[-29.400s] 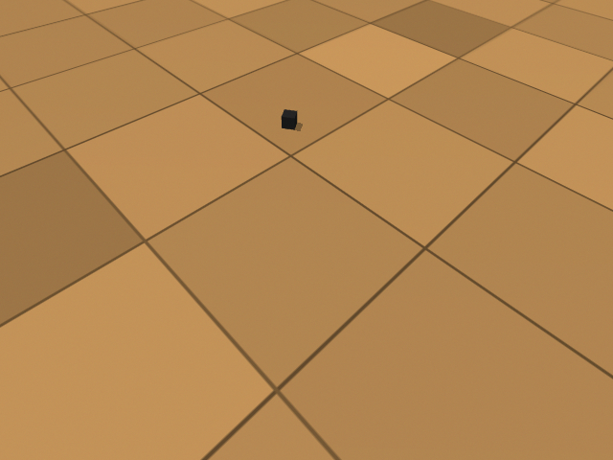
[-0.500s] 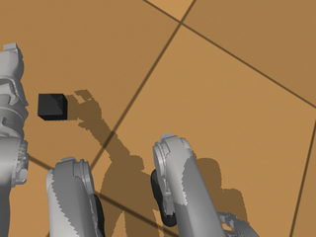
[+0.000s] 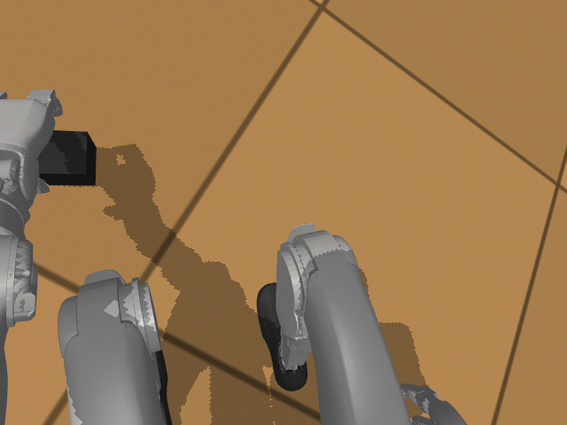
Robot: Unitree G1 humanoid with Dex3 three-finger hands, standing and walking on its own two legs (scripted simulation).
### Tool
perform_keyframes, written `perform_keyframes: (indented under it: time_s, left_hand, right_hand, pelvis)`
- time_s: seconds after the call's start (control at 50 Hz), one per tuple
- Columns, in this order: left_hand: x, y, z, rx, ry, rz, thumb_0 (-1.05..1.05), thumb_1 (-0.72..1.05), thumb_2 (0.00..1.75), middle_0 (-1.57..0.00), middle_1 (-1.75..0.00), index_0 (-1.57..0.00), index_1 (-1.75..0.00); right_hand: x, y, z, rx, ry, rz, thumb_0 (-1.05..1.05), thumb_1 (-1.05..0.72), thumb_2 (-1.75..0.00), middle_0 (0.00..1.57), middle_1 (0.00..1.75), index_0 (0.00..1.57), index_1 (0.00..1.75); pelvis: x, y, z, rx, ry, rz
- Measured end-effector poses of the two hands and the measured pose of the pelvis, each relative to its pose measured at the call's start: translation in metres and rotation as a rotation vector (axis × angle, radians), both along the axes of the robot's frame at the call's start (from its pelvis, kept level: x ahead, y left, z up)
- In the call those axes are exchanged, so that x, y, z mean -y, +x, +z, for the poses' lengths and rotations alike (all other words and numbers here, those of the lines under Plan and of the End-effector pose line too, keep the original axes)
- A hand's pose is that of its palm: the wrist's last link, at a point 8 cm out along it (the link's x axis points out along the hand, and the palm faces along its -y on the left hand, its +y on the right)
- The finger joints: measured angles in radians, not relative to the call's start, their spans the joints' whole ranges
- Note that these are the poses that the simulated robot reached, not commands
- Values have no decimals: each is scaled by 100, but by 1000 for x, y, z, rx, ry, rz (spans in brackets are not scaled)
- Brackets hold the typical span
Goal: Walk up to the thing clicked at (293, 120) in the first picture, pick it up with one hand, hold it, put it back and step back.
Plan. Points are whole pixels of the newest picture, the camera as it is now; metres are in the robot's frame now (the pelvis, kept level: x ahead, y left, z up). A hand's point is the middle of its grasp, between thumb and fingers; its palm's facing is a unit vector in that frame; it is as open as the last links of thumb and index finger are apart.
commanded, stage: home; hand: left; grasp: from above
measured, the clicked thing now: (67, 159) +0.54 +0.21 -0.30
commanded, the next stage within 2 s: none
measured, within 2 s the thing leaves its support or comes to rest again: neither
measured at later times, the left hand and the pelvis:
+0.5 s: hand out of the picture +0.44 +0.24 -0.02, palm faces -0.39 -0.46 -0.80, open 9.5 cm; pelvis +0.01 +0.01 +0.10, yaw +1 degrees
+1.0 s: hand out of the picture +0.30 +0.19 +0.19, palm faces -0.01 -0.93 -0.36, open 7.4 cm; pelvis +0.04 +0.00 +0.28, yaw +4 degrees
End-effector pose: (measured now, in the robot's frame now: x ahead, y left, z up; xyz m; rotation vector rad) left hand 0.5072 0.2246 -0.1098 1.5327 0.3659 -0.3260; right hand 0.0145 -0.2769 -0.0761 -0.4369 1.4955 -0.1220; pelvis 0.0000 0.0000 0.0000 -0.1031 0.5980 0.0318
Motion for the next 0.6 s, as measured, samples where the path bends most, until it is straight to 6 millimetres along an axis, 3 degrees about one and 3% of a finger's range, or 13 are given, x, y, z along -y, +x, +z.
perform_keyframes:
  time_s: [0.08,0.18,0.28,0.36,0.44,0.6]
  left_hand:
    - [-7,20,7,72,-1,46,0,-21,77,-38,-71,-37,-72]
    - [-13,43,35,108,6,95,0,-23,82,-33,-72,-32,-73]
    - [-21,43,72,81,-37,183,0,-15,90,-28,-70,-26,-72]
    - [-28,17,95,2,-113,241,0,0,95,-26,-67,-24,-69]
    - [-31,-28,121,-37,-250,280,0,20,99,-26,-62,-24,-64]
    - [-36,-122,182,-26,-486,406,0,60,95,-24,-45,-22,-45]
  right_hand:
    - [-15,-2,-7,-16,38,-24,0,-91,-90,20,30,20,30]
    - [-29,2,-6,-7,84,-65,0,-90,-90,20,30,20,30]
    - [-32,12,4,17,124,-98,0,-90,-89,21,30,20,30]
    - [-28,23,21,43,141,-103,0,-90,-89,21,30,20,30]
    - [-20,41,43,76,137,-80,0,-90,-89,21,30,20,30]
    - [-9,114,105,279,81,8,1,-90,-90,20,30,20,30]
  pelvis:
    - [-3,7,-2,-27,-7,-1]
    - [-6,16,5,-53,-12,-3]
    - [-9,21,25,-65,-14,-1]
    - [-11,20,47,-58,-12,5]
    - [-11,16,75,-43,-5,10]
    - [-6,9,134,12,15,28]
